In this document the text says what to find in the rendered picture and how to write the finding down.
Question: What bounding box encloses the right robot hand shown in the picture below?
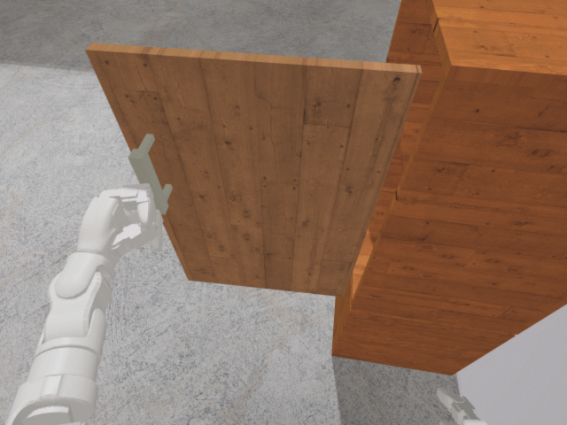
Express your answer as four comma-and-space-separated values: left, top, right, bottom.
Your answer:
437, 387, 487, 425

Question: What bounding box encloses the left robot hand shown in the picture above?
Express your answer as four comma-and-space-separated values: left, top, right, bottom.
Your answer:
76, 183, 163, 267

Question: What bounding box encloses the left robot forearm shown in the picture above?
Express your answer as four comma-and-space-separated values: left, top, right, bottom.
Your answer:
5, 251, 116, 425

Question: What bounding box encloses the cupboard door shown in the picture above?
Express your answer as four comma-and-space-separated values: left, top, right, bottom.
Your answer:
86, 43, 422, 297

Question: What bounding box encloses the handle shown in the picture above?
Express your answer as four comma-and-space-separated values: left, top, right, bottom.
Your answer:
128, 134, 173, 215

